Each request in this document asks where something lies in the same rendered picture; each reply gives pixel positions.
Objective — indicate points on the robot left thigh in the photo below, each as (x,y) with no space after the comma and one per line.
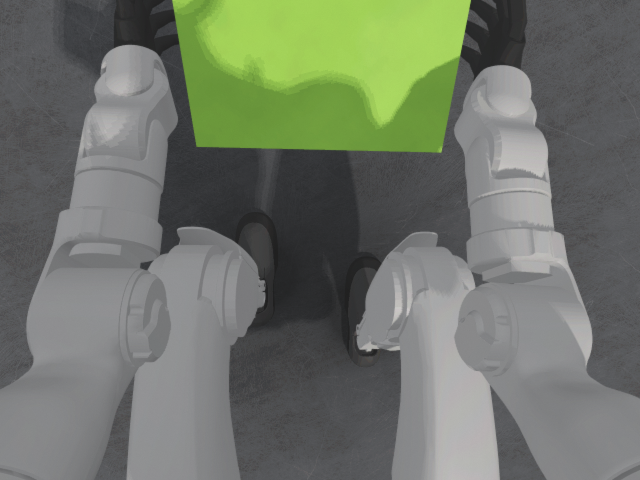
(181,427)

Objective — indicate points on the right robot upper arm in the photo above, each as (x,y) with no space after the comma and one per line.
(532,344)

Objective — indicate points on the left robot upper arm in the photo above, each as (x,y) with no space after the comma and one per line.
(90,330)

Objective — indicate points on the robot left forearm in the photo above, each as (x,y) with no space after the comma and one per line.
(112,221)

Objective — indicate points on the carton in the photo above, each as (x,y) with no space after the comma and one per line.
(357,75)

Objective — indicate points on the left robot foot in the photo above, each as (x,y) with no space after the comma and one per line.
(256,234)

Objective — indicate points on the left robot hand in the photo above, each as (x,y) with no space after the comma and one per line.
(133,25)

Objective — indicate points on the robot right forearm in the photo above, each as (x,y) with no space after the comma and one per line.
(508,186)

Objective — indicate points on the right robot hand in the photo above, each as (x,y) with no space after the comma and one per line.
(503,44)

